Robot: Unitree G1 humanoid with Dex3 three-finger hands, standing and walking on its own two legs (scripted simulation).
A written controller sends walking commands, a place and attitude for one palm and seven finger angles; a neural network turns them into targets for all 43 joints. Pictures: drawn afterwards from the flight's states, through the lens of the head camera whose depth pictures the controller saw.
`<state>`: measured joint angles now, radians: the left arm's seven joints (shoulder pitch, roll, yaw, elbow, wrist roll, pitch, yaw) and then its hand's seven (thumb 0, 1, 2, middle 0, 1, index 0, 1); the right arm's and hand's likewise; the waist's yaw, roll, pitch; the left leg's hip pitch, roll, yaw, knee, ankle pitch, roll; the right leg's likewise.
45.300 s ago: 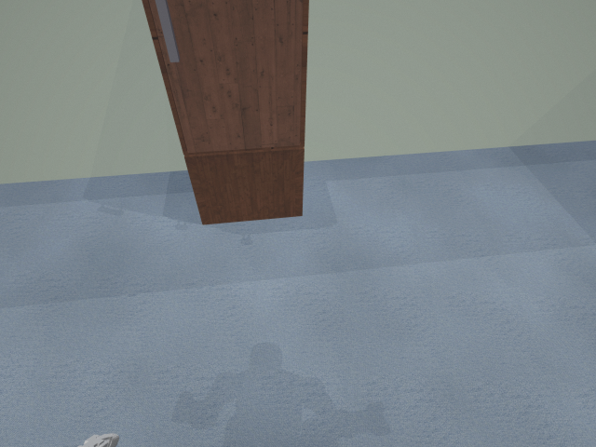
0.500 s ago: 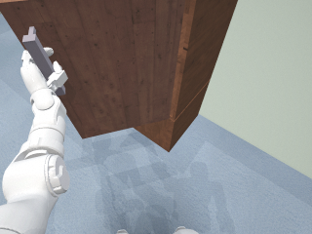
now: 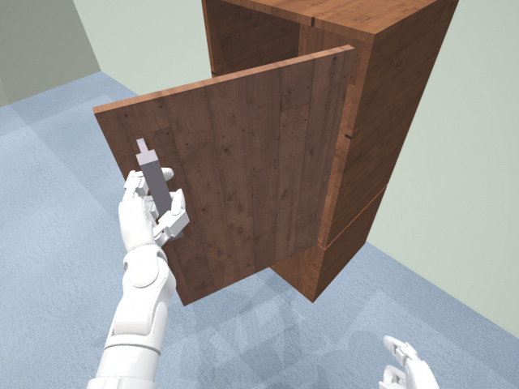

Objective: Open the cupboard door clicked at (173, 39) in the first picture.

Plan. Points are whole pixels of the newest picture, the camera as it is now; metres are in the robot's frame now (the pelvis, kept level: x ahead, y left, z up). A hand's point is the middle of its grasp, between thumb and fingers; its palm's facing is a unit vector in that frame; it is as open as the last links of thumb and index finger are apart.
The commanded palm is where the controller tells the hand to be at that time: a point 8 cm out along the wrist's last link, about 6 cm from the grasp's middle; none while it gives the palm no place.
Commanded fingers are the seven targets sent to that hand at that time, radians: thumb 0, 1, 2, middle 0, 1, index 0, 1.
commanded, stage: pull the door open along its arc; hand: left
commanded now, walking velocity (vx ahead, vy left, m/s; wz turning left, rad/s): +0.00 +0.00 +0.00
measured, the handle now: (159, 191) +0.39 +0.19 +0.12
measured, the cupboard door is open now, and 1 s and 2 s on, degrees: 71 80 82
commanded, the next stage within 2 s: open thumb and fingers to let go in 0.16 s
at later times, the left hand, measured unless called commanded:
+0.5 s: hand (201, 234) +0.30 +0.10 +0.12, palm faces +0.43 -0.90 -0.01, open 7.2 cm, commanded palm +0.26 +0.14 +0.11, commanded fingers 0.00 -0.01 0.51 -0.34 -1.25 -0.34 -1.25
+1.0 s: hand (201, 234) +0.30 +0.10 +0.12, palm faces +0.41 -0.91 +0.02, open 14.4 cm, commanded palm +0.26 +0.14 +0.11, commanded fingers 0.00 -0.50 0.30 -0.17 -0.40 -0.17 -0.40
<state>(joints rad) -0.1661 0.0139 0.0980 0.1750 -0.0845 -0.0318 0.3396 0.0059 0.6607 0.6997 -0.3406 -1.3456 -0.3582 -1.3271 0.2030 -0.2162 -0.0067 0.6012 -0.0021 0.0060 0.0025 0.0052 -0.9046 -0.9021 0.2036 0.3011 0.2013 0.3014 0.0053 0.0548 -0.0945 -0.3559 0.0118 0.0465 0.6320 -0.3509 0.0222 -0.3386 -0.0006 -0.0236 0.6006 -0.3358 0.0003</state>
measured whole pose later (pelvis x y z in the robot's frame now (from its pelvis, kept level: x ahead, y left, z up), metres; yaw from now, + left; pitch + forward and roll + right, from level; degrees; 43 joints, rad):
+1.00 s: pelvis -0.04 -0.02 +0.00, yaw +2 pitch -1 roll +0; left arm -0.23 -0.03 -0.02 0.26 -0.04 -0.03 0.45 -0.01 -0.48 0.31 -0.30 -0.93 -0.30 -0.89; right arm 0.18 -0.21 0.01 0.68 -0.03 0.02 -0.06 0.01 -0.90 -0.90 0.20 0.30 0.20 0.30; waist 0.01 0.05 -0.03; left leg -0.30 0.01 0.00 0.59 -0.27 0.00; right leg -0.28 0.00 -0.07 0.58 -0.28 -0.03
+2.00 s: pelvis -0.02 -0.02 +0.00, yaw +2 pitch -1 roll +0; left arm 0.16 0.19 0.07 -0.09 -0.20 -0.01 -0.12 -0.01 -0.50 0.30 -0.22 -0.33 -0.20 -0.33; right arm 0.21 -0.23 0.04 0.57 0.03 -0.06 -0.06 0.01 -0.90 -0.90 0.21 0.30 0.20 0.30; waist 0.02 0.04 -0.02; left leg -0.28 0.02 0.01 0.61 -0.32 0.00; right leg -0.26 0.01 -0.06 0.60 -0.32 -0.02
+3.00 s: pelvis -0.03 +0.00 +0.00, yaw +3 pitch -2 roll -1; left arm 0.27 0.29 0.27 -0.20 -0.32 0.04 -0.31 -0.01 -0.47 0.31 -0.16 -0.30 -0.15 -0.30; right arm 0.22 -0.24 0.07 0.61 0.05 -0.26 -0.10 0.01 -0.90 -0.90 0.21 0.30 0.20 0.30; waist 0.05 0.06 -0.03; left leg -0.28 0.00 -0.01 0.63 -0.32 0.02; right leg -0.23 -0.01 -0.08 0.58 -0.31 0.00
